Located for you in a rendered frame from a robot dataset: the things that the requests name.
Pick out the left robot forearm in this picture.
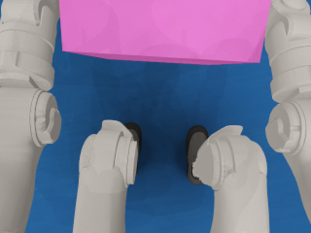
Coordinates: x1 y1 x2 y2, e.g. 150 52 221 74
0 0 60 91

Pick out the robot right foot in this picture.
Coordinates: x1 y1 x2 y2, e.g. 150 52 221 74
186 125 209 185

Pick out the robot right upper arm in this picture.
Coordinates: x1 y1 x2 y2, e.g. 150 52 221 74
265 99 311 224

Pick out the robot left foot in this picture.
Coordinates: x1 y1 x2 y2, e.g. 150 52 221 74
124 122 142 178

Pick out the robot left upper arm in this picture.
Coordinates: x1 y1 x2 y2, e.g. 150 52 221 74
0 87 62 233

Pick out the robot foot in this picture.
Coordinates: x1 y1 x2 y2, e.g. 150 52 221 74
186 125 209 185
124 122 142 178

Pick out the carton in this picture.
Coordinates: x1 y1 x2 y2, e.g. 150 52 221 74
59 0 271 65

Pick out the right robot forearm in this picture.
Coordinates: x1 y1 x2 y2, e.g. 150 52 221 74
264 0 311 104

